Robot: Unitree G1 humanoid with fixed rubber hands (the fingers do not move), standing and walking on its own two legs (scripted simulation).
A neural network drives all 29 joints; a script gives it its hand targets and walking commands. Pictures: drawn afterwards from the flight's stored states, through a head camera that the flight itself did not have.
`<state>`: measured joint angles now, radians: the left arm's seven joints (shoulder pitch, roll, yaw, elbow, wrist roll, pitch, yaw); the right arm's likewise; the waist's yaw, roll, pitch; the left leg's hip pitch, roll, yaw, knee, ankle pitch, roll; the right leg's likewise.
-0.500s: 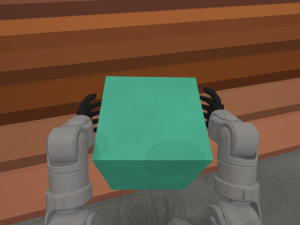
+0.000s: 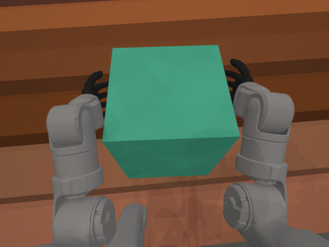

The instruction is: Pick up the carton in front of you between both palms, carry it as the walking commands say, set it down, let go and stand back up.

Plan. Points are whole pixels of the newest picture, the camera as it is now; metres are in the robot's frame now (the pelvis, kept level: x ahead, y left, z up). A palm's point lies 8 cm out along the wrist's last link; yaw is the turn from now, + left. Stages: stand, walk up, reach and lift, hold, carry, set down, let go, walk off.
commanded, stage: carry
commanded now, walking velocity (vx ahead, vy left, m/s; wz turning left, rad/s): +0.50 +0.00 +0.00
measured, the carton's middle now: (167, 120) +0.40 +0.02 +0.08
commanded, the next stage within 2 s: none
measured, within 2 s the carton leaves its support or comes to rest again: neither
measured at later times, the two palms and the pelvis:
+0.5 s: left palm out of the picture +0.79 +0.12 +0.29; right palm out of the picture +0.76 -0.17 +0.30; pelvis +0.39 +0.04 +0.12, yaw -2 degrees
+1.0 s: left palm out of the picture +1.10 +0.17 +0.46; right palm out of the picture +1.12 -0.13 +0.45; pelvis +0.73 +0.03 +0.24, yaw +0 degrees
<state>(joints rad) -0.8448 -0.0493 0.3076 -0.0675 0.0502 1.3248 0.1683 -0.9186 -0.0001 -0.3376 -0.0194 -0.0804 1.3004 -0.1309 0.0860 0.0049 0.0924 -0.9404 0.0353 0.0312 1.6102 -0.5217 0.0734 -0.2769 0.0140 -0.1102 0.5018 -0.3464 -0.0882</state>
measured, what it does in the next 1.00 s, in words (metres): climbs: left foot 0.11 m higher, then right foot 0.11 m higher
